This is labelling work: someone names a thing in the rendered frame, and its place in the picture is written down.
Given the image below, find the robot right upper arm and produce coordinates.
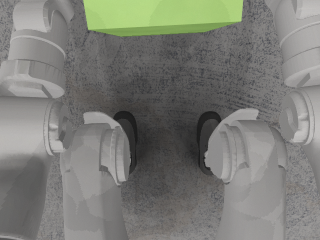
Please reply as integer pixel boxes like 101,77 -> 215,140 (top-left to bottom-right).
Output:
278,84 -> 320,196

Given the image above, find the right robot forearm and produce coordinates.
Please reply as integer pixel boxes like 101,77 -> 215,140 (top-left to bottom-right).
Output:
264,0 -> 320,88

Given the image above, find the right robot foot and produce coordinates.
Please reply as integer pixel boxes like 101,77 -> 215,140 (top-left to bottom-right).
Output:
196,111 -> 222,175

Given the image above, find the carton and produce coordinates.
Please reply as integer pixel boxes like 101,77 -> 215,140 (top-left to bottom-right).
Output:
83,0 -> 243,37

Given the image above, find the robot right thigh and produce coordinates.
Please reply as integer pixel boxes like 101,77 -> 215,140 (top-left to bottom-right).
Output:
212,120 -> 287,240

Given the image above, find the left robot forearm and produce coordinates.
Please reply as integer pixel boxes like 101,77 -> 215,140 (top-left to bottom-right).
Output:
0,0 -> 75,99

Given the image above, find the robot left upper arm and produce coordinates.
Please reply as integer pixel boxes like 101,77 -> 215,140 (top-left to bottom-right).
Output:
0,96 -> 73,240

